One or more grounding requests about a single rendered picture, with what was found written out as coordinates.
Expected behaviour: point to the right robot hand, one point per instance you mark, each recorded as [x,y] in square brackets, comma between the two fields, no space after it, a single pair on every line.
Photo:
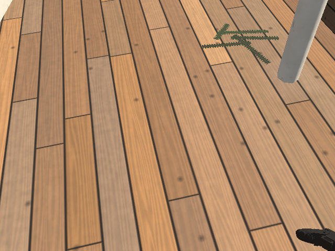
[324,238]

